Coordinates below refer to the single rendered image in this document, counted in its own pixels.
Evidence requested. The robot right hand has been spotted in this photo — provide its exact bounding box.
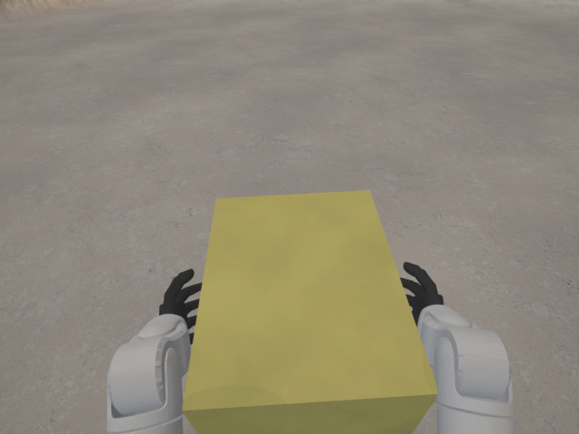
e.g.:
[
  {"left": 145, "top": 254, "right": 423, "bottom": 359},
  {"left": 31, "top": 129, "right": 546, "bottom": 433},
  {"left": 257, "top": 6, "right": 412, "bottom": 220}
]
[{"left": 400, "top": 262, "right": 443, "bottom": 326}]

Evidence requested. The carton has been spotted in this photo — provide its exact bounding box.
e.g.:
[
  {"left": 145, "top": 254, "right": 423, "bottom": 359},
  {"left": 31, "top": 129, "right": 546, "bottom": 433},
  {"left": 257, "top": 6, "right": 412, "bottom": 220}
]
[{"left": 182, "top": 190, "right": 438, "bottom": 434}]

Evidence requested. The robot left hand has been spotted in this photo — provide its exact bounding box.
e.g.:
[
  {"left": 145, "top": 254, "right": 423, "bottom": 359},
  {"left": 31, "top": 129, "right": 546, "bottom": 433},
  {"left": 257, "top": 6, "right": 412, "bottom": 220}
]
[{"left": 159, "top": 269, "right": 203, "bottom": 344}]

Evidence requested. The robot left forearm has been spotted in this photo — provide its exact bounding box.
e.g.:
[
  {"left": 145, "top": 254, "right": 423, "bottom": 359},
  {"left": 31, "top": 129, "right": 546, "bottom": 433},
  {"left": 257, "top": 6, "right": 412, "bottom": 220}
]
[{"left": 107, "top": 314, "right": 191, "bottom": 434}]

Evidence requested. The robot right forearm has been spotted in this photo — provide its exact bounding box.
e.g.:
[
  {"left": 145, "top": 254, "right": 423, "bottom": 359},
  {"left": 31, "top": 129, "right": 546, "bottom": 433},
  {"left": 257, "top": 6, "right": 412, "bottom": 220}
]
[{"left": 417, "top": 305, "right": 516, "bottom": 434}]

